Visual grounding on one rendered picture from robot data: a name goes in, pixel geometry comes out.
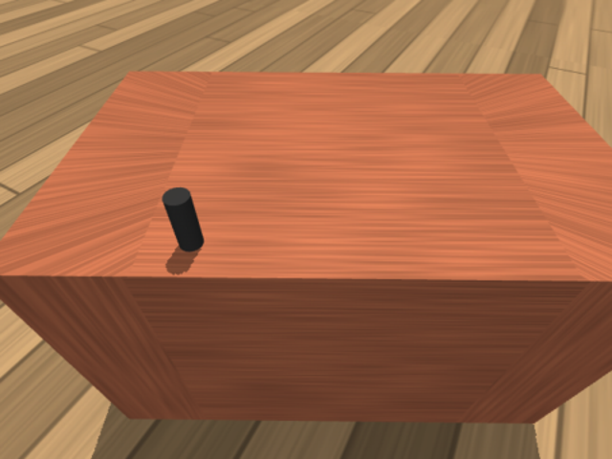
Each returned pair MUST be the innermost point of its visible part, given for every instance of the can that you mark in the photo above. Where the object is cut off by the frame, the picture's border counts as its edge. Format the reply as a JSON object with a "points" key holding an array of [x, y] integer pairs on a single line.
{"points": [[183, 218]]}

